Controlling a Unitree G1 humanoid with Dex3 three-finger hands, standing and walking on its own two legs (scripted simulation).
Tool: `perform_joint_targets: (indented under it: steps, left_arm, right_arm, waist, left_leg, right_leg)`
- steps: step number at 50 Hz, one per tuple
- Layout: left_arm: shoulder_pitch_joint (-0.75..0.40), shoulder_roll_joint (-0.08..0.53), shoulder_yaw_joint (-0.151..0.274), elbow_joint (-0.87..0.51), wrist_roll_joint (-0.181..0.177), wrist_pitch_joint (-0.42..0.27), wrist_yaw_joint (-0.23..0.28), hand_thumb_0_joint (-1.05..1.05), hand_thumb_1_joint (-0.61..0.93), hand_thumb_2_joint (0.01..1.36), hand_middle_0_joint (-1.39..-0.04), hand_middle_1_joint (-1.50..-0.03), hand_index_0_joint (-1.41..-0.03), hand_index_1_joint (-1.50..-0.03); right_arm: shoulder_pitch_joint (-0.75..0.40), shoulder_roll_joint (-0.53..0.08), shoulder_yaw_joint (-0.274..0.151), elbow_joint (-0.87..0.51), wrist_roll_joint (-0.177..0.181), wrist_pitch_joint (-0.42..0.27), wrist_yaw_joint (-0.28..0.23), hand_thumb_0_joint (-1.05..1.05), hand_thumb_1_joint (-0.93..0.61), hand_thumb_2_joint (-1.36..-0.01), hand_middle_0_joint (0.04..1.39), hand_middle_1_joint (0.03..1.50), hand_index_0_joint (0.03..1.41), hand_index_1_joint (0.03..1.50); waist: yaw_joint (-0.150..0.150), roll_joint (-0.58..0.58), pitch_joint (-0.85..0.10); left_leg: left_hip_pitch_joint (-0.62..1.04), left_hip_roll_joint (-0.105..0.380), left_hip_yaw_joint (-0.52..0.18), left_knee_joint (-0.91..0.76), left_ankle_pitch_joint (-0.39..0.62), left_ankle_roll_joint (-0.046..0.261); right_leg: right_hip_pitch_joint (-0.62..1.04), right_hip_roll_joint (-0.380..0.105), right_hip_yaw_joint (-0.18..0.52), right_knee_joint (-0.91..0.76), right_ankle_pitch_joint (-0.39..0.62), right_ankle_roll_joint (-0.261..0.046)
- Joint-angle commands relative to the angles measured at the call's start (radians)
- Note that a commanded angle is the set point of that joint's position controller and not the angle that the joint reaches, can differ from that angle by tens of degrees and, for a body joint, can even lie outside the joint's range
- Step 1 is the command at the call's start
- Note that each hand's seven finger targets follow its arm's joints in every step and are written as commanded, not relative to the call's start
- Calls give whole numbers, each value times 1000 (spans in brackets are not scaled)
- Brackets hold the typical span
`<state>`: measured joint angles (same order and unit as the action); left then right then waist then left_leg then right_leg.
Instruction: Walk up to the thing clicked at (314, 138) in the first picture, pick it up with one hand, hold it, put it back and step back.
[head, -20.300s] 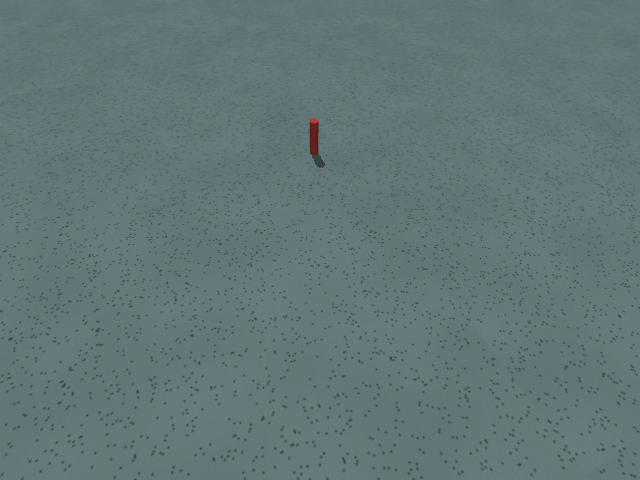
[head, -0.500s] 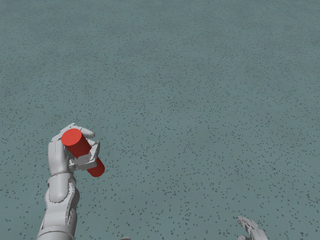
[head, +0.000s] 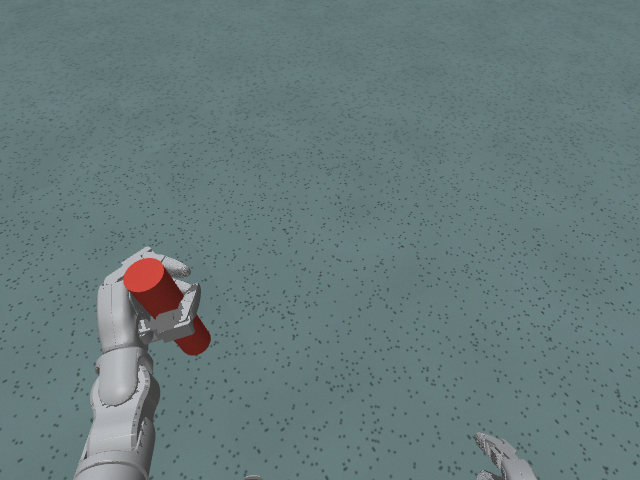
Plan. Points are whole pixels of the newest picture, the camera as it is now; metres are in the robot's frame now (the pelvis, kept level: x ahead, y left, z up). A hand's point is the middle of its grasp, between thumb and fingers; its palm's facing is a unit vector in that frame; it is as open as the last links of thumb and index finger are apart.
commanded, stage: hold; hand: left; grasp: from the side
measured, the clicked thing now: (173, 312) +0.33 +0.19 +0.01
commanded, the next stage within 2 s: crouch in 0.14 s
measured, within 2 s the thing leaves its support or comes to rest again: neither
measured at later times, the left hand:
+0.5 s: hand (179, 305) +0.33 +0.19 +0.03, palm faces +0.27 -0.96 -0.02, open 5.7 cm
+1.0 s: hand (193, 346) +0.37 +0.23 -0.20, palm faces +0.33 -0.95 -0.02, open 5.7 cm
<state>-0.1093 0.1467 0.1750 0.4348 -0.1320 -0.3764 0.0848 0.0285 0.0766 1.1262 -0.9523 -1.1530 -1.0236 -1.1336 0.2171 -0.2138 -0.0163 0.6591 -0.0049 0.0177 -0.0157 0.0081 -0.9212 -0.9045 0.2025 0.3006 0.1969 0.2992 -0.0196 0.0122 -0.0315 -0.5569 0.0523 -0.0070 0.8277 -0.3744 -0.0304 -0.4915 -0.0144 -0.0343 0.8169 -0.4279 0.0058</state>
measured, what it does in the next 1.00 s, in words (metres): lowers itself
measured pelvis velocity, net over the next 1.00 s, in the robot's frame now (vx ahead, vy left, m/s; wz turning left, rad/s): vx -0.04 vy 0.00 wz -0.05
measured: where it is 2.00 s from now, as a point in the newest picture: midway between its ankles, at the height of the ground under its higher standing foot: outside the picture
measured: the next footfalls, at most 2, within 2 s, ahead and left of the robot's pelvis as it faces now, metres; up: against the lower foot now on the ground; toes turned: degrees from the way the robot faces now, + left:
none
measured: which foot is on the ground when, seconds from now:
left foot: down 0.00-1.00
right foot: down 0.00-1.00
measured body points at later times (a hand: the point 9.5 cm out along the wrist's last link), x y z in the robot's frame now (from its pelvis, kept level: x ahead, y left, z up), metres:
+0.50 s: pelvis -0.01 +0.00 -0.01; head +0.05 +0.00 +0.44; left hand +0.31 +0.24 +0.03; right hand +0.12 -0.25 -0.12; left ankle +0.03 +0.14 -0.70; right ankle -0.01 -0.12 -0.70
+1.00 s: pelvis -0.04 +0.00 -0.18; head +0.12 +0.03 +0.24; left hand +0.35 +0.28 -0.20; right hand +0.08 -0.26 -0.31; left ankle +0.03 +0.14 -0.70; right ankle -0.01 -0.12 -0.70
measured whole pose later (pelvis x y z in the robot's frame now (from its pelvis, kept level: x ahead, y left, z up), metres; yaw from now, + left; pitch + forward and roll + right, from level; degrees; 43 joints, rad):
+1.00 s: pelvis -0.04 +0.00 -0.18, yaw -3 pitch +31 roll -3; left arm -0.47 0.29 0.43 0.95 -0.12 -0.75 -0.01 0.03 0.08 1.12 -0.95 -1.15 -1.02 -1.13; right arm 0.13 -0.25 -0.02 0.68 -0.08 0.01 0.07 0.01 -0.89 -0.90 0.20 0.30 0.20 0.30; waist -0.07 0.00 -0.20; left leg -1.59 0.08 -0.06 1.68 -0.63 -0.03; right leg -1.51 0.01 -0.04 1.67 -0.69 0.00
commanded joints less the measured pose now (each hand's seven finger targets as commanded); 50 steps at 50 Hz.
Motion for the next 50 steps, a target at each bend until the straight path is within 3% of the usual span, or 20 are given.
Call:
perform_joint_targets:
  steps: [1,3,4,6,8,9,13,14,19,23,24,25,28,30,39,41,43,47,48,50]
  left_arm:
    - [-270,131,23,-234,4,-91,0,0,511,1197,-1228,-1309,-1243,-1304]
    - [-261,142,49,-234,-8,-88,1,0,491,1205,-1239,-1318,-1252,-1315]
    - [-246,113,26,-184,-6,-80,-2,0,492,1212,-1237,-1323,-1249,-1321]
    - [-320,166,52,-280,-2,-89,4,0,488,1200,-1224,-1309,-1236,-1307]
    - [-308,127,14,-265,3,-86,1,0,483,1212,-1236,-1317,-1246,-1317]
    - [-296,140,45,-249,-6,-86,4,0,491,1213,-1240,-1316,-1249,-1317]
    - [-337,163,52,-298,-1,-87,7,0,445,1225,-1247,-1318,-1256,-1318]
    - [-285,152,50,-212,6,-76,7,0,488,1233,-1289,-1345,-1302,-1340]
    - [-260,120,51,-127,-5,-89,-1,0,487,1229,-1291,-1346,-1304,-1340]
    - [-338,154,80,-136,7,-136,-1,0,541,1243,-1291,-1355,-1307,-1346]
    - [-302,122,67,-82,7,-148,-4,0,539,1235,-1274,-1343,-1291,-1333]
    - [-316,145,101,-57,3,-167,-4,0,525,1226,-1269,-1334,-1284,-1326]
    - [-406,151,89,-18,12,-234,-13,0,526,1214,-1273,-1335,-1291,-1324]
    - [-408,191,135,39,20,-275,-20,0,512,1228,-1268,-1340,-1282,-1332]
    - [-528,268,214,227,2,-444,-58,0,486,1210,-1243,-1299,-1248,-1299]
    - [-552,266,215,243,0,-456,-65,0,508,1230,-1260,-1314,-1266,-1314]
    - [-567,310,267,270,-8,-466,-70,0,477,1253,-1267,-1326,-1269,-1332]
    - [-630,316,268,298,0,-469,-95,0,495,1284,-1283,-1353,-1284,-1360]
    - [-635,360,305,310,1,-467,-96,0,506,1290,-1281,-1357,-1284,-1363]
    - [-693,373,310,308,0,-471,-101,0,496,1292,-1284,-1362,-1287,-1368]
  right_arm:
    - [-36,-131,-41,-121,-2,-42,-12,0,-914,-905,200,300,200,300]
    - [-32,-128,-41,-116,1,-43,-12,0,-920,-907,200,300,200,300]
    - [-36,-130,-40,-121,3,-44,-11,0,-919,-907,199,300,200,300]
    - [-27,-129,-42,-114,1,-41,-12,0,-919,-907,199,300,200,300]
    - [-39,-128,-42,-118,1,-43,-14,0,-916,-907,199,300,200,300]
    - [-30,-128,-41,-113,1,-42,-15,0,-918,-908,199,300,200,300]
    - [-41,-124,-39,-123,2,-44,-14,0,-887,-904,199,300,200,300]
    - [-33,-133,-45,-113,-1,-43,-15,0,-873,-900,199,300,200,300]
    - [-43,-133,-47,-110,-3,-45,-9,0,-867,-899,199,300,200,300]
    - [-24,-135,-55,-99,-11,-49,-3,0,-864,-898,199,300,200,300]
    - [-19,-134,-56,-94,-14,-50,2,0,-863,-897,199,300,200,300]
    - [-24,-138,-59,-92,-15,-51,6,0,-867,-898,199,300,200,300]
    - [-7,-144,-68,-75,-27,-57,15,0,-866,-896,199,299,200,299]
    - [-8,-146,-69,-65,-32,-62,20,0,-871,-899,199,300,200,300]
    - [-14,-177,-62,-65,-57,-64,52,0,-878,-900,199,300,199,300]
    - [-14,-189,-60,-68,-62,-59,62,0,-880,-901,199,299,199,299]
    - [-3,-199,-60,-59,-66,-50,67,0,-889,-905,198,299,199,299]
    - [2,-214,-63,-49,-75,-39,79,0,-903,-909,199,299,199,299]
    - [1,-218,-61,-44,-76,-35,80,0,-902,-909,199,299,199,299]
    - [3,-216,-55,-37,-81,-29,83,0,-909,-910,199,299,199,299]
  waist:
    - [-3,10,-272]
    - [3,-10,-285]
    - [-7,-28,-259]
    - [6,21,-304]
    - [-8,11,-255]
    - [-5,-6,-270]
    - [9,24,-279]
    - [-2,-6,-269]
    - [-11,-35,-202]
    - [-17,-17,-233]
    - [-17,-37,-236]
    - [-13,-17,-226]
    - [-40,-13,-300]
    - [-27,2,-312]
    - [-32,53,-573]
    - [-30,85,-640]
    - [-24,95,-678]
    - [-45,111,-727]
    - [-34,107,-734]
    - [-48,100,-754]
  left_leg:
    - [185,-33,10,-112,195,29]
    - [169,-35,12,-94,238,33]
    - [159,-33,13,-95,235,35]
    - [185,-35,17,-91,253,33]
    - [176,-35,17,-102,211,31]
    - [169,-35,16,-93,221,34]
    - [176,-36,17,-103,210,29]
    - [172,-34,14,-102,207,33]
    - [102,-31,12,-88,157,35]
    - [58,-32,12,-43,142,37]
    - [45,-30,6,-32,139,37]
    - [10,-30,4,-16,115,36]
    - [-26,-26,-1,67,124,40]
    - [-102,-28,-5,132,102,38]
    - [-422,-23,-34,480,66,43]
    - [-429,-18,-45,533,115,39]
    - [-478,-17,-49,592,144,40]
    - [-551,-9,-61,689,139,39]
    - [-578,-8,-62,713,130,40]
    - [-634,-6,-62,770,114,44]
  right_leg:
    - [63,22,-5,-125,270,-2]
    - [86,18,-1,-123,323,3]
    - [71,19,-1,-122,322,4]
    - [83,17,4,-126,335,2]
    - [49,17,2,-131,295,0]
    - [62,15,4,-130,310,4]
    - [71,16,2,-132,291,-2]
    - [69,18,1,-132,287,1]
    - [4,20,-3,-118,243,-1]
    - [-54,13,8,-77,235,-3]
    - [-65,15,3,-59,227,-5]
    - [-100,16,2,-37,198,-10]
    - [-191,17,9,31,203,-11]
    - [-265,16,13,96,175,-16]
    - [-587,32,23,418,102,-23]
    - [-674,39,4,503,122,-31]
    - [-719,42,-2,564,140,-32]
    - [-845,49,-9,667,123,-36]
    - [-862,52,-10,690,113,-36]
    - [-892,53,-6,729,108,-33]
